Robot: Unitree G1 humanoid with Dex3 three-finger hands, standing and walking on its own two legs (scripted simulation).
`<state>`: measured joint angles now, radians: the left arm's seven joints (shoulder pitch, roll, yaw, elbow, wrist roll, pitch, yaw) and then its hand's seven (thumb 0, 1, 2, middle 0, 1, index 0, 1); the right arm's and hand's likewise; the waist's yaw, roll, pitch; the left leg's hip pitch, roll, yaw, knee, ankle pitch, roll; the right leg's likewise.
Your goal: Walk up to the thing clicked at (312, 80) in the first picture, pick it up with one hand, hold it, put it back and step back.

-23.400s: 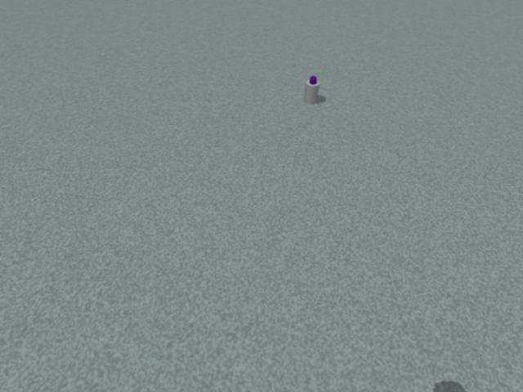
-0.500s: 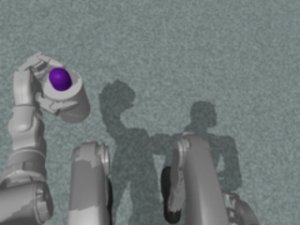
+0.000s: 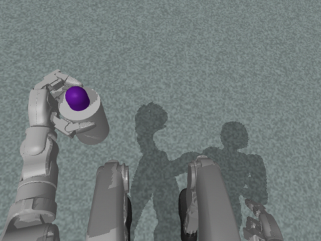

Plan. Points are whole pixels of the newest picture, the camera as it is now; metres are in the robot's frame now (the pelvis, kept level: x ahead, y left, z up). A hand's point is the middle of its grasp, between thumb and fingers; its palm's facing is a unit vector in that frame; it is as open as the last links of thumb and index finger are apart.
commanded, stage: lift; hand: left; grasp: from the side
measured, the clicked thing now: (84, 113) +0.42 +0.18 -0.05
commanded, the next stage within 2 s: hold in 1.60 s
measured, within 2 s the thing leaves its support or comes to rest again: neither
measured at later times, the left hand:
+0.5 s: hand (34, 65) +0.40 +0.19 +0.17, palm faces +0.09 -0.99 -0.06, open 10.6 cm
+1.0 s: hand out of the picture +0.40 +0.18 +0.25, palm faces +0.07 -1.00 -0.05, open 10.6 cm
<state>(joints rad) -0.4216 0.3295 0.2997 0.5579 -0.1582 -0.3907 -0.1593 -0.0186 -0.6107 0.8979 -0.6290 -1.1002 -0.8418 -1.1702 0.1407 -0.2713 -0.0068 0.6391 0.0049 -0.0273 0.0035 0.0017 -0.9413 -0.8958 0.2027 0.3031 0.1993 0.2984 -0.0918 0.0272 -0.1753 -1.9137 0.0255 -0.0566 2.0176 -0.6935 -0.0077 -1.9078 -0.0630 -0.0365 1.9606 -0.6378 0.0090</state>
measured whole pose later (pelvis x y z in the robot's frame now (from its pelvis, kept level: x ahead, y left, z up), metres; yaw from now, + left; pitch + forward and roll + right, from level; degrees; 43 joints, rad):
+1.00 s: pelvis +0.05 +0.00 +0.23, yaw +1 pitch +15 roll -2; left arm -0.15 0.26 0.13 0.41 -0.17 -0.29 -0.06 -0.02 -0.61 0.89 -0.63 -1.09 -0.85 -1.17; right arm 0.23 -0.22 0.02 0.67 0.02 -0.06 -0.05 0.00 -0.92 -0.89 0.20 0.30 0.20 0.30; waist -0.05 0.01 -0.10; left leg -0.91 0.05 -0.02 1.16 -0.52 -0.01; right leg -0.90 -0.03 -0.06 1.10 -0.47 0.01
